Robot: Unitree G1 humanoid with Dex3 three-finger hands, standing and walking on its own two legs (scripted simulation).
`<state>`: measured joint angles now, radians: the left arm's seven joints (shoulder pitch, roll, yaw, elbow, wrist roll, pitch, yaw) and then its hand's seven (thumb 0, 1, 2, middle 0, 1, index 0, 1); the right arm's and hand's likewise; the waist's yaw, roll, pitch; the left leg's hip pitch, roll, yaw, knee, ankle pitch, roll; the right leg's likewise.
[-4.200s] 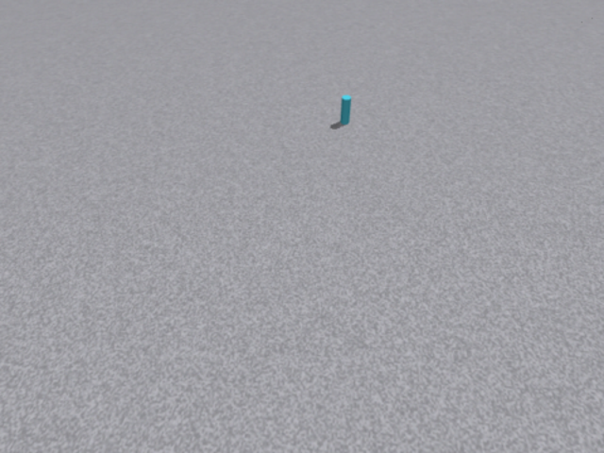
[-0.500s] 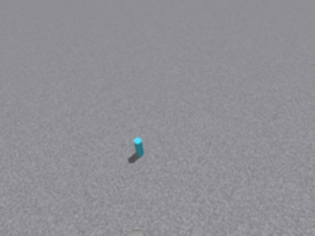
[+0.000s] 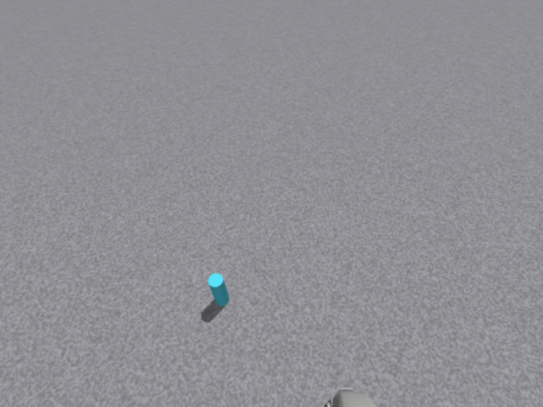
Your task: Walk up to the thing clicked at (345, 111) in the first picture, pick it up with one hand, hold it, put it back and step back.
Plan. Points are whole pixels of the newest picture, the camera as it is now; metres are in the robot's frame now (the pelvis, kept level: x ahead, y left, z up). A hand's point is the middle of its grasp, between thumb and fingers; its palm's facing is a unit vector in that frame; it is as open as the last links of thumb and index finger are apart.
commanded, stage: walk up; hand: left
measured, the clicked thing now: (219, 290) +0.64 +0.23 -0.69
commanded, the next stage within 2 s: none
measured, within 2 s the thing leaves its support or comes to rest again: neither
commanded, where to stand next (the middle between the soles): +0.30 +0.02 m, yaw +1 degrees
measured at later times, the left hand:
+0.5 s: hand out of the picture +0.16 +0.28 -0.14, palm faces +0.03 -0.93 -0.37, open 7.4 cm
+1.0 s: hand (130, 362) +0.24 +0.28 -0.16, palm faces -0.02 -0.92 -0.39, open 7.4 cm
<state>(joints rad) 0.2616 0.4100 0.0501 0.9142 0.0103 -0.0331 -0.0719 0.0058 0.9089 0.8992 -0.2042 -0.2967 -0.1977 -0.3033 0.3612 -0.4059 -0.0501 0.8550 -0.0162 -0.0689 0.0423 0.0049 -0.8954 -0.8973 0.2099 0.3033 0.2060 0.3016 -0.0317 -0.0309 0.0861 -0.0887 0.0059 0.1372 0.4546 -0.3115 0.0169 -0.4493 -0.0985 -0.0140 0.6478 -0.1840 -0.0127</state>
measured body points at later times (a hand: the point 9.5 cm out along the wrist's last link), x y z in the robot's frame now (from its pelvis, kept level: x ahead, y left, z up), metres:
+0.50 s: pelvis +0.13 +0.00 +0.00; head +0.14 +0.01 +0.45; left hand +0.16 +0.33 -0.11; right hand +0.21 -0.33 -0.11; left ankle +0.24 +0.14 -0.72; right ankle +0.13 -0.13 -0.73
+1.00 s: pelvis +0.19 +0.01 -0.01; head +0.22 +0.00 +0.43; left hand +0.25 +0.33 -0.13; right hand +0.29 -0.29 -0.14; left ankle +0.23 +0.14 -0.73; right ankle +0.23 -0.11 -0.74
